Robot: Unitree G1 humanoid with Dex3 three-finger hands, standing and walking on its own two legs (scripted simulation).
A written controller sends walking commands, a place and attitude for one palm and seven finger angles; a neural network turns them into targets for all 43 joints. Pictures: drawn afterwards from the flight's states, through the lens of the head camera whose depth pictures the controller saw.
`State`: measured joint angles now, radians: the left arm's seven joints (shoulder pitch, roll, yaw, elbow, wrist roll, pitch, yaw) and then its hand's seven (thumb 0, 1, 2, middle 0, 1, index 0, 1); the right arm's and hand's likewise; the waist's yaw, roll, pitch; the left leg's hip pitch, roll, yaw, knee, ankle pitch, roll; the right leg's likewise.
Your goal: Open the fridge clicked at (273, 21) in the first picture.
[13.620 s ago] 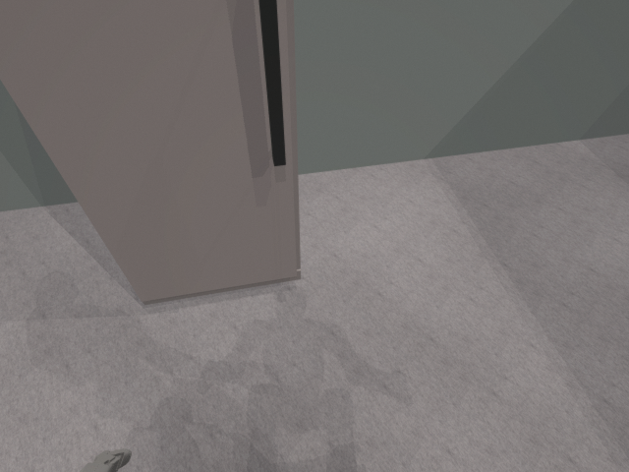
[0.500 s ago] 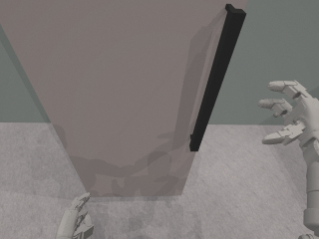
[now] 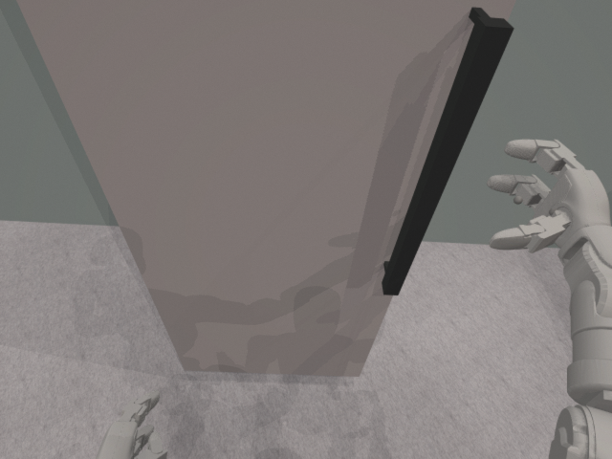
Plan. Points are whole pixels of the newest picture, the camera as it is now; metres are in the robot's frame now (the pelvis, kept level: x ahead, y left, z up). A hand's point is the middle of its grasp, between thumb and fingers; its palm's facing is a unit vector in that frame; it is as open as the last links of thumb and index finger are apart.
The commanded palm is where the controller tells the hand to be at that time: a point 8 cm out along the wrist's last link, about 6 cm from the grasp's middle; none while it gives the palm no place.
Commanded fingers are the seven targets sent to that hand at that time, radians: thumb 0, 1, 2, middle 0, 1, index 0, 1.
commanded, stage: move the hooked fingers beside the handle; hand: right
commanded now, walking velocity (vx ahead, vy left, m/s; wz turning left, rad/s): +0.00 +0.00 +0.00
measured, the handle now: (422, 187) +0.48 -0.13 +0.13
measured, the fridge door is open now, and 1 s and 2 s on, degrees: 0 0 0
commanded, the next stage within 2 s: feel for the door with the fingertips in 1.18 s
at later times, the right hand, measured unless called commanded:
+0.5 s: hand (500, 177) +0.44 -0.21 +0.18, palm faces -0.04 +1.00 +0.01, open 14.0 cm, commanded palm +0.41 -0.26 +0.18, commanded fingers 0.00 0.50 -0.30 0.30 1.20 0.30 1.20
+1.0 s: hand (491, 175) +0.44 -0.20 +0.18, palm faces -0.05 +1.00 +0.01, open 14.0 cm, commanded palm +0.42 -0.25 +0.18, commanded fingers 0.00 0.50 -0.30 0.30 1.20 0.30 1.20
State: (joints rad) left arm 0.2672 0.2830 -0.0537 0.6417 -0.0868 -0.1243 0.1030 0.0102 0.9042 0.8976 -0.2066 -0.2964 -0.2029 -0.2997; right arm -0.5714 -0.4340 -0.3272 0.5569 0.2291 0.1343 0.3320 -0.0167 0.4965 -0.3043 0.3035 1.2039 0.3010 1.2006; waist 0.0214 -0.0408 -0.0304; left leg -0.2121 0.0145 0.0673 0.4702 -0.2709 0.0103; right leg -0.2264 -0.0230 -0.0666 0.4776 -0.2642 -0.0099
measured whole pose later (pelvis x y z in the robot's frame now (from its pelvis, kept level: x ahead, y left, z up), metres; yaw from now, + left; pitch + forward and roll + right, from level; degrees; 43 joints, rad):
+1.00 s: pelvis +0.00 -0.01 +0.00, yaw +1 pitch +4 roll +1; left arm 0.30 0.27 -0.05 0.65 -0.07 -0.09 0.09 0.01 0.90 0.90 -0.21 -0.30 -0.20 -0.30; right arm -0.78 -0.41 -0.29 0.82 0.19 0.02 0.28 -0.02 0.50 -0.30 0.30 1.20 0.30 1.20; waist 0.04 -0.03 -0.04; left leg -0.27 0.02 0.05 0.47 -0.26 0.00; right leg -0.29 -0.02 -0.08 0.50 -0.28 -0.03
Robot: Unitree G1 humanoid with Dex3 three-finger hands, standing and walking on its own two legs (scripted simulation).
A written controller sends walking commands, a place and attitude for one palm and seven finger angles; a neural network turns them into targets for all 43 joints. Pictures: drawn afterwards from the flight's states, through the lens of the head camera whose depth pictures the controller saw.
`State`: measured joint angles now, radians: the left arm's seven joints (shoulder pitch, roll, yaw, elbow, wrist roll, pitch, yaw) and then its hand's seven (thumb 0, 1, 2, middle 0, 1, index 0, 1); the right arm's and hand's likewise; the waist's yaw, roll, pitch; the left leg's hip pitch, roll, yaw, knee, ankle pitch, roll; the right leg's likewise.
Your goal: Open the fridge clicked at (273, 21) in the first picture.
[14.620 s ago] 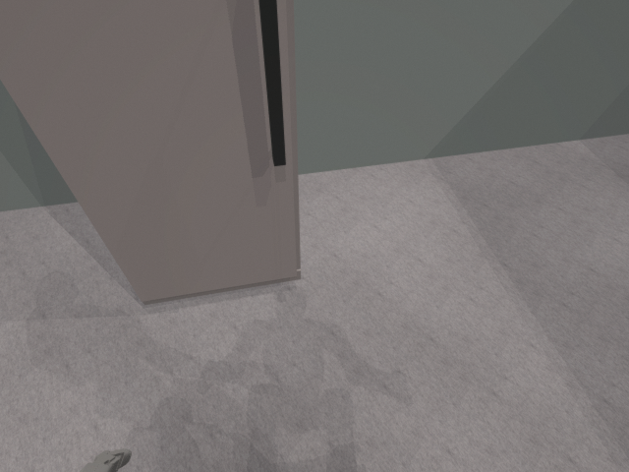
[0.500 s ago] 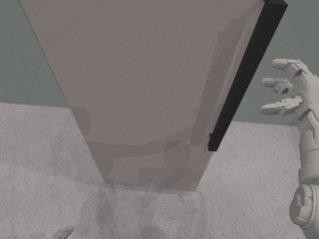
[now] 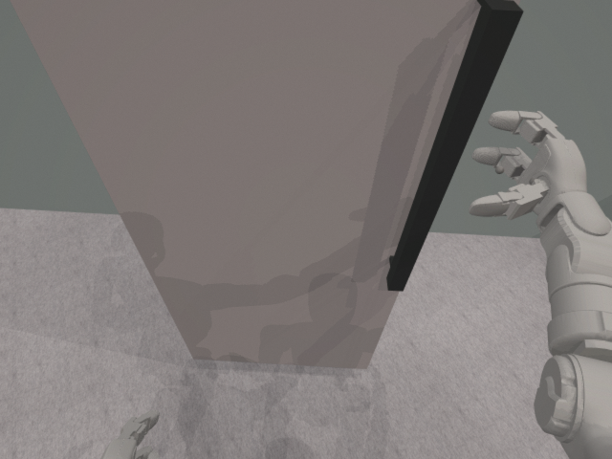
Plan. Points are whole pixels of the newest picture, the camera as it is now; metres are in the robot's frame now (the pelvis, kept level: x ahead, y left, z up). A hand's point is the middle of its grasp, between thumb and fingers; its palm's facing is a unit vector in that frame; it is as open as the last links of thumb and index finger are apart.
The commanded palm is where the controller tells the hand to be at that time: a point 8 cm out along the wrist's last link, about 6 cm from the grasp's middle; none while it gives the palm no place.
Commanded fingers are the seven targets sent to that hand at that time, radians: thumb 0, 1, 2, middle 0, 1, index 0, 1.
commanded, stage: move the hooked fingers beside the handle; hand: right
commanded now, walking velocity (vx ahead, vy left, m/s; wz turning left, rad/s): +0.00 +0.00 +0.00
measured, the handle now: (427, 181) +0.47 -0.12 +0.13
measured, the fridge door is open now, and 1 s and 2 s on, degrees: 0 0 0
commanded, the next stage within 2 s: feel for the door with the fingertips in 0.18 s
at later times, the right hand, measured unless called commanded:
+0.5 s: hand (494, 180) +0.42 -0.18 +0.19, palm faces -0.04 +1.00 +0.00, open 14.0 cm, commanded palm +0.39 -0.22 +0.18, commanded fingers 0.00 0.50 -0.30 0.30 1.20 0.30 1.20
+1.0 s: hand (484, 172) +0.42 -0.17 +0.19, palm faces -0.01 +1.00 +0.01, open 14.0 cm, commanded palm +0.41 -0.21 +0.18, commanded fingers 0.00 0.50 -0.30 0.30 1.20 0.30 1.20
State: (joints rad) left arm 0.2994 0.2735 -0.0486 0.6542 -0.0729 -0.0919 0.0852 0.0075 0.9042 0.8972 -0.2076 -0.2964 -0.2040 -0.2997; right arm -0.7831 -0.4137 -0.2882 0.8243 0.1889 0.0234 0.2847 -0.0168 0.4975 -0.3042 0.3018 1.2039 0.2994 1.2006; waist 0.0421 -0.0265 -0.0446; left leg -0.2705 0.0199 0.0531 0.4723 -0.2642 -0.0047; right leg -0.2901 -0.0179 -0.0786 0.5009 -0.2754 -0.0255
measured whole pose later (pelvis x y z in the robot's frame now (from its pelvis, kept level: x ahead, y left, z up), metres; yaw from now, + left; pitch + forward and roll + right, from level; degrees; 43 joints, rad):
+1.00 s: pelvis -0.02 +0.01 +0.00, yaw +0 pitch +2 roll +0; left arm 0.30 0.28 -0.05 0.68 -0.08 -0.07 0.09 0.01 0.90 0.90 -0.21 -0.30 -0.20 -0.30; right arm -0.81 -0.39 -0.26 0.85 0.18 0.04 0.23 -0.02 0.50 -0.30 0.30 1.20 0.30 1.20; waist 0.04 -0.03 -0.03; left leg -0.26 0.01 0.06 0.47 -0.24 0.01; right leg -0.28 -0.03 -0.07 0.49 -0.25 -0.01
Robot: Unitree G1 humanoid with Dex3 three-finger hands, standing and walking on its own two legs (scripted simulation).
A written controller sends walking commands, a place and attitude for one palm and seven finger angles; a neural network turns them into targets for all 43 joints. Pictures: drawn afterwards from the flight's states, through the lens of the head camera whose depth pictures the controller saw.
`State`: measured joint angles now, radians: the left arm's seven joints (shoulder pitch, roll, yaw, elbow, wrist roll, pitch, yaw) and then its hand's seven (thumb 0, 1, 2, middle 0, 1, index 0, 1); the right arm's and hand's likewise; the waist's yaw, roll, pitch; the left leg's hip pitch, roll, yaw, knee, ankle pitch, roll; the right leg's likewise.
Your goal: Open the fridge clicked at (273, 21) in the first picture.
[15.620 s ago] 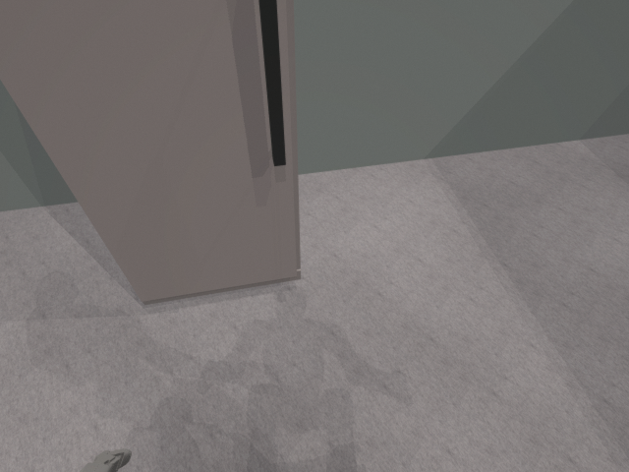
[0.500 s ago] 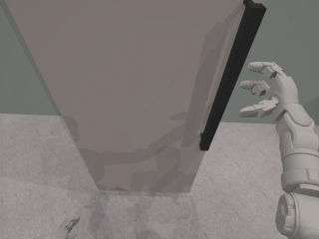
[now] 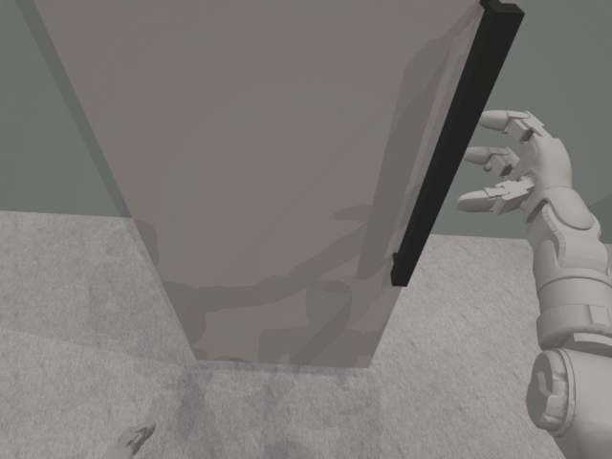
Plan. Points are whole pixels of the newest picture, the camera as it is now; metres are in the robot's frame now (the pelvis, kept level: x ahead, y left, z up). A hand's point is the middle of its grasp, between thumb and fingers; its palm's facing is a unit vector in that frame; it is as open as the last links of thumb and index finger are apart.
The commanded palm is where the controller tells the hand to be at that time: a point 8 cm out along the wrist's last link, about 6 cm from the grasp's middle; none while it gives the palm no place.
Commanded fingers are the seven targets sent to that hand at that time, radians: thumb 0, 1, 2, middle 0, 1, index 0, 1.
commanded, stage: feel for the door with the fingertips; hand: right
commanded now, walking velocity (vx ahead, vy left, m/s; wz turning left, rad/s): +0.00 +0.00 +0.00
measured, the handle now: (431, 177) +0.49 -0.13 +0.13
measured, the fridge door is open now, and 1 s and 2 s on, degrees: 0 0 0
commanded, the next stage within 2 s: slide the fingers in behind the handle in 0.30 s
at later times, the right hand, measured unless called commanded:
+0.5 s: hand (478, 153) +0.48 -0.17 +0.19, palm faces -0.04 +1.00 +0.01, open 14.0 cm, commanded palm +0.45 -0.22 +0.18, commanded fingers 0.00 0.50 -0.30 0.30 1.20 0.30 1.20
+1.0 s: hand (465, 167) +0.44 -0.15 +0.19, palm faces -0.05 +1.00 +0.00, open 14.1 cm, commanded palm +0.42 -0.21 +0.18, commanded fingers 0.00 0.50 -0.30 0.30 1.20 0.30 1.20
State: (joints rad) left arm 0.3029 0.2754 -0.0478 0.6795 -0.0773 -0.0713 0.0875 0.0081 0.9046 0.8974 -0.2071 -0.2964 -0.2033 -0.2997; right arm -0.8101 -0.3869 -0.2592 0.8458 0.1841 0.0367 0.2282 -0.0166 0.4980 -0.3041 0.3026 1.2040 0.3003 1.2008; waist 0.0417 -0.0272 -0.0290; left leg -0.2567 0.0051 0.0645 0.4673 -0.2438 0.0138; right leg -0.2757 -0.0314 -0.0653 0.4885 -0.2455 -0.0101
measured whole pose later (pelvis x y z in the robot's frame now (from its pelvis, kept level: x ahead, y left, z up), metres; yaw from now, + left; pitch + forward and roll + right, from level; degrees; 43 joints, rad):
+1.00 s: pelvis +0.01 +0.00 +0.00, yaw -1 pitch +2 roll +0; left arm 0.23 0.26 -0.04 0.65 -0.07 -0.05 0.07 0.01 0.91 0.90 -0.21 -0.30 -0.20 -0.30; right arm -0.74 -0.27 -0.18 0.66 0.18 0.11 0.16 -0.02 0.50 -0.30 0.26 1.19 0.28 1.19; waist 0.01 -0.03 -0.04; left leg -0.24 0.02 0.07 0.47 -0.27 0.01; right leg -0.26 -0.02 -0.06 0.49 -0.27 -0.01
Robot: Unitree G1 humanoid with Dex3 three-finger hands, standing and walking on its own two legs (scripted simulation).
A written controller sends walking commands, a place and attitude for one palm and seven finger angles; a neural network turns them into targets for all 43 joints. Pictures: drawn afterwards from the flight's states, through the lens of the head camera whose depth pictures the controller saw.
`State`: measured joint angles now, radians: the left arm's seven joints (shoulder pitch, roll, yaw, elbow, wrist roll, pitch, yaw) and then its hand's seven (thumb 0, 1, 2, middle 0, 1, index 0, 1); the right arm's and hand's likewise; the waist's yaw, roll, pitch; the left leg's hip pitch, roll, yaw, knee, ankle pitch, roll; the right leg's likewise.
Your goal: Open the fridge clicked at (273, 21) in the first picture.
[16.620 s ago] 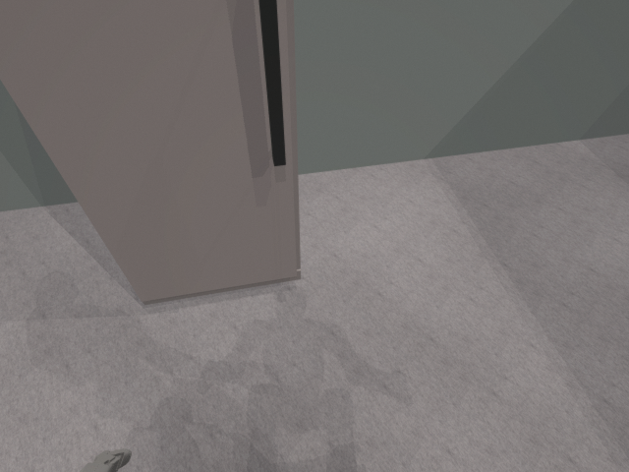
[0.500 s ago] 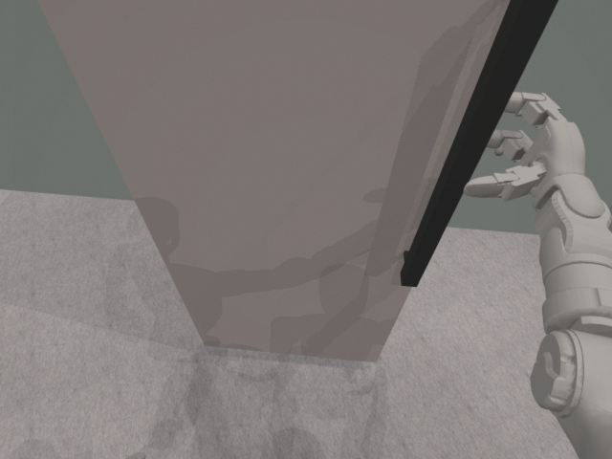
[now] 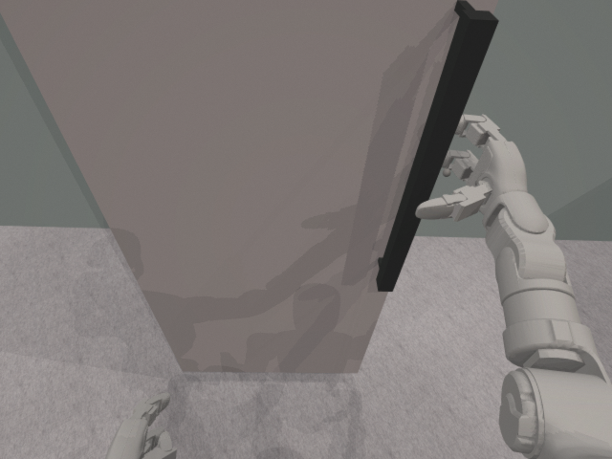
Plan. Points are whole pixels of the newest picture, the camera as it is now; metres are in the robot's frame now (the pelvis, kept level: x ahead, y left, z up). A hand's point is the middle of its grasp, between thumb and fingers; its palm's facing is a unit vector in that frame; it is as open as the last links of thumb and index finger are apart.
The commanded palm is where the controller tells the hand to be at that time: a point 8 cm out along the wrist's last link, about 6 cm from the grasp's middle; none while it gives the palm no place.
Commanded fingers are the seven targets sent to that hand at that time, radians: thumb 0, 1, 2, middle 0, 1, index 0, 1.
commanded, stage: move the hooked fingers beside the handle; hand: right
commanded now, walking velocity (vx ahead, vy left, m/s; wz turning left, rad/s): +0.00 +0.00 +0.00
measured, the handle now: (413, 183) +0.48 -0.12 +0.13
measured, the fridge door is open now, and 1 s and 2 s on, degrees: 0 0 0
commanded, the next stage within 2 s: none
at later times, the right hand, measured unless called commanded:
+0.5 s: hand (467, 173) +0.43 -0.17 +0.19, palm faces -0.04 +1.00 +0.00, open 14.0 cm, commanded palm +0.40 -0.22 +0.18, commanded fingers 0.00 0.50 -0.30 0.30 1.20 0.30 1.20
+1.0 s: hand (483, 177) +0.42 -0.19 +0.19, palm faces -0.04 +1.00 +0.00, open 14.0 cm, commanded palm +0.40 -0.24 +0.18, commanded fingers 0.00 0.50 -0.30 0.30 1.20 0.30 1.20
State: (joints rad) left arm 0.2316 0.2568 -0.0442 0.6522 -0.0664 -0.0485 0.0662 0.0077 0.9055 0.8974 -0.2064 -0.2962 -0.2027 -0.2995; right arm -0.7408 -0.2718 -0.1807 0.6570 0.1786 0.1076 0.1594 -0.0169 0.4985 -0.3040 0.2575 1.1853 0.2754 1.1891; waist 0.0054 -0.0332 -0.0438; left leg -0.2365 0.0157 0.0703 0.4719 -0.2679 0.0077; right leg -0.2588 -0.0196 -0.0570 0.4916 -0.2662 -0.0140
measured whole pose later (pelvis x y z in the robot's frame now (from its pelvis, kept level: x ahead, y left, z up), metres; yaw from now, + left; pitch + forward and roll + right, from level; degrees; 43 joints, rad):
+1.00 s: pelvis -0.01 -0.01 +0.00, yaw +1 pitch +2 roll +1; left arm 0.30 0.27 -0.04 0.65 -0.07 -0.07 0.08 0.01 0.90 0.90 -0.21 -0.30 -0.20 -0.30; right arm -0.72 -0.38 -0.27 0.71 0.19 0.05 0.25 -0.02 0.50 -0.30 0.30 1.20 0.30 1.20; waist 0.02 -0.03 -0.05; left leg -0.25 0.01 0.05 0.46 -0.24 0.00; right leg -0.27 -0.02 -0.07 0.49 -0.26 -0.02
